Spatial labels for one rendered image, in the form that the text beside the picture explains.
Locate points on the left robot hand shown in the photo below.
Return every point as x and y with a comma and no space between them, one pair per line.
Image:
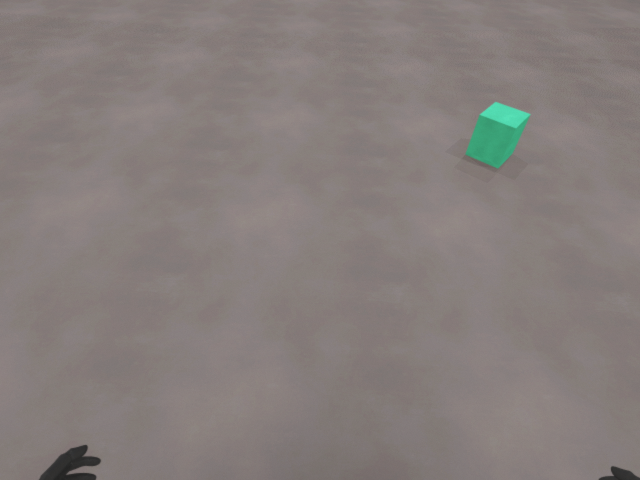
69,461

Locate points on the carton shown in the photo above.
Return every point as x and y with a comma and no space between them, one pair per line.
496,134

